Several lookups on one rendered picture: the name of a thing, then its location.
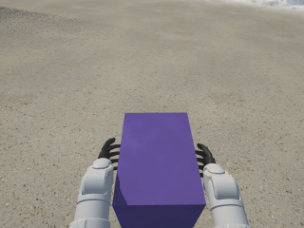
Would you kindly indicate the robot right forearm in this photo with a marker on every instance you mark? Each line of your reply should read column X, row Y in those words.
column 225, row 200

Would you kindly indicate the carton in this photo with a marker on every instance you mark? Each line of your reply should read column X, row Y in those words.
column 158, row 183

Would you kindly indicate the left robot hand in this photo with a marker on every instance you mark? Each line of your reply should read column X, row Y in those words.
column 106, row 154

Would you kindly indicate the right robot hand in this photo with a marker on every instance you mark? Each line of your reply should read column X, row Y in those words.
column 207, row 157

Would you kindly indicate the robot left forearm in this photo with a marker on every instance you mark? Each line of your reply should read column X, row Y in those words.
column 94, row 198

